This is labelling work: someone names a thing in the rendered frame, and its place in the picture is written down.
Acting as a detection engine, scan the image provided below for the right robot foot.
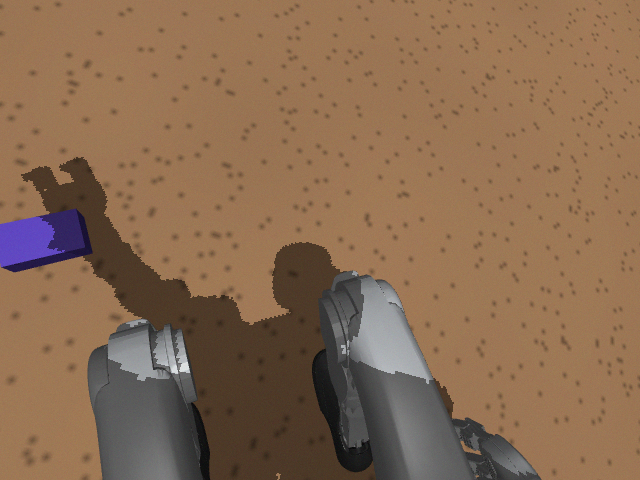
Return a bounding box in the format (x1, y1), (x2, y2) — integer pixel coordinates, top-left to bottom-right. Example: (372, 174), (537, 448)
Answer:
(312, 349), (373, 472)

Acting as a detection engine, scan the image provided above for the right robot hand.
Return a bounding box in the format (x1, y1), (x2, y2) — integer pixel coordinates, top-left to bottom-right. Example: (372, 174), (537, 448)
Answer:
(451, 418), (542, 480)

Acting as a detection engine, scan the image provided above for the left robot foot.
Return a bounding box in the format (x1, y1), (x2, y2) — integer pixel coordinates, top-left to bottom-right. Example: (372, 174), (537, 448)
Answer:
(191, 403), (210, 480)

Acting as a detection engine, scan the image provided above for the small box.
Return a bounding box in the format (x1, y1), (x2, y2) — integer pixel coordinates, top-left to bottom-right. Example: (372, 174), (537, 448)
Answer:
(0, 209), (93, 272)

